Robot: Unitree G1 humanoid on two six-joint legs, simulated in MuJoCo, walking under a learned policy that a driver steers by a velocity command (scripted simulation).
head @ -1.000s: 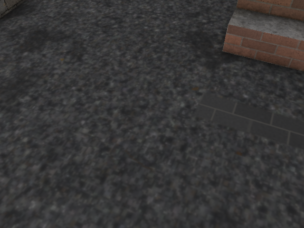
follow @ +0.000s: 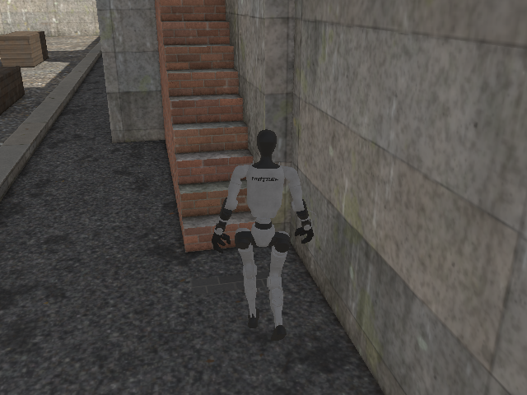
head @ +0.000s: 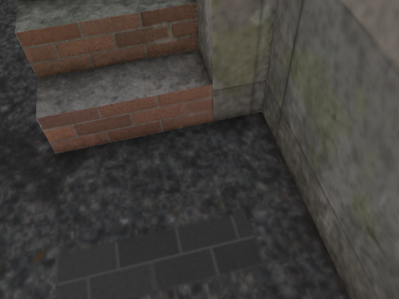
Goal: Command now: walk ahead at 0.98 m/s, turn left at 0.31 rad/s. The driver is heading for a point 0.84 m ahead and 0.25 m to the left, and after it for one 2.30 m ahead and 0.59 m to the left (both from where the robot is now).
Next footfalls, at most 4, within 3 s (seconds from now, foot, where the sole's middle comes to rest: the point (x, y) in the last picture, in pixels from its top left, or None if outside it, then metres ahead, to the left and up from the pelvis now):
0.30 right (251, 275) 0.51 -0.11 -0.75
0.76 left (139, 192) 0.84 0.28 -0.75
1.20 right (124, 80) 1.23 0.34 -0.53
1.68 left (41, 113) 1.06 0.63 -0.54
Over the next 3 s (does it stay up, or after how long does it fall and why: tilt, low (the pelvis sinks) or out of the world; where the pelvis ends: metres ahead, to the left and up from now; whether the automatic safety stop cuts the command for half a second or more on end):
stays up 1.01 0.45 0.21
